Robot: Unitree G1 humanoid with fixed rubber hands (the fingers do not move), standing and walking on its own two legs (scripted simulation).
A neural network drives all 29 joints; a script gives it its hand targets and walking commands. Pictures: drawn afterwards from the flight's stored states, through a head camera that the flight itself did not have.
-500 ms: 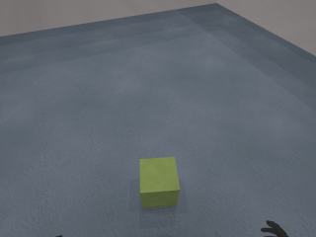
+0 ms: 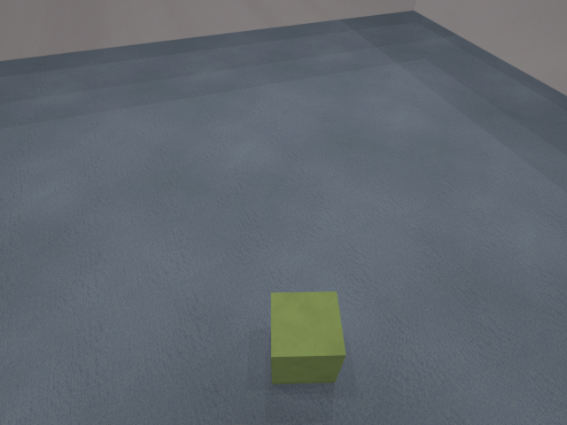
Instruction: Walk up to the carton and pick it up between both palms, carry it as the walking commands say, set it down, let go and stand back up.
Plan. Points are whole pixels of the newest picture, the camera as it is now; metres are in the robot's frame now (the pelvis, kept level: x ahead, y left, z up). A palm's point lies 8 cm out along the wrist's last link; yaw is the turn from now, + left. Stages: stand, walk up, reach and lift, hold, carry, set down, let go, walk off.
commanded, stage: walk up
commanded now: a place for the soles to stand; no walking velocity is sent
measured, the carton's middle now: (303, 338) +0.48 -0.05 -0.63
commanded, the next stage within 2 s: none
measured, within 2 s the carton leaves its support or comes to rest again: neither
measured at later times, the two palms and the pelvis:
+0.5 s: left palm (114, 367) +0.23 +0.31 -0.13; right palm out of the picture +0.12 -0.30 -0.12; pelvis +0.08 +0.01 -0.02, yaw -4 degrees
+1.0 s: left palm (136, 356) +0.25 +0.28 -0.14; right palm (533, 408) +0.17 -0.35 -0.11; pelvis +0.09 -0.02 -0.03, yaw -4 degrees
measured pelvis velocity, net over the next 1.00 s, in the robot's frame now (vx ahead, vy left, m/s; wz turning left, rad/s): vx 0.09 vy -0.02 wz -0.07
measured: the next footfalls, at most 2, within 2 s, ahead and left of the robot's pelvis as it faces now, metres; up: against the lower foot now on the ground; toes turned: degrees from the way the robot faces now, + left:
right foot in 0.36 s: +0.19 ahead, -0.13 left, +0.00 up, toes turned -5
right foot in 1.64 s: +0.07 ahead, -0.20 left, +0.00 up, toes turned +0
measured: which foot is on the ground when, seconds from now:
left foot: down 0.00-1.00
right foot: up 0.00-0.34, down 0.36-1.00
